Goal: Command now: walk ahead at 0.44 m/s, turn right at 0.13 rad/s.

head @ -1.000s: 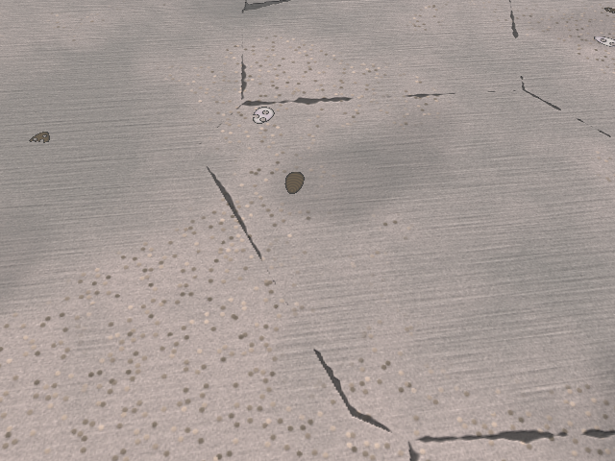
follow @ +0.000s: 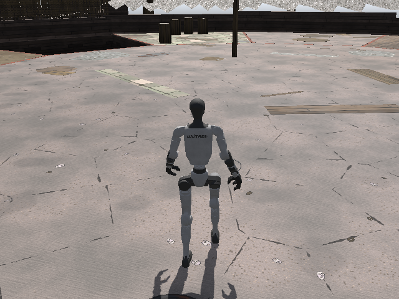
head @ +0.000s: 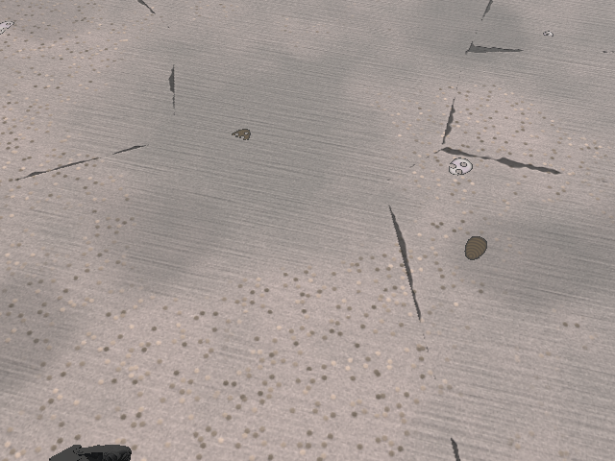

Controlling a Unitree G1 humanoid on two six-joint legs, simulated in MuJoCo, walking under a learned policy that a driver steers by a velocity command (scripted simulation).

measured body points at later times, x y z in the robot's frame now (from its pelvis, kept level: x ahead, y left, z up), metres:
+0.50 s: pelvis +0.29 -0.04 +0.00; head +0.32 -0.06 +0.45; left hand +0.37 +0.24 -0.11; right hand +0.47 -0.32 -0.07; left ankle +0.49 +0.06 -0.71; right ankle +0.16 -0.12 -0.74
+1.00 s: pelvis +0.54 -0.11 +0.00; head +0.57 -0.14 +0.44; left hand +0.86 -0.04 -0.07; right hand +0.39 -0.36 -0.13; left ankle +0.49 +0.05 -0.74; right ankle +0.62 -0.31 -0.71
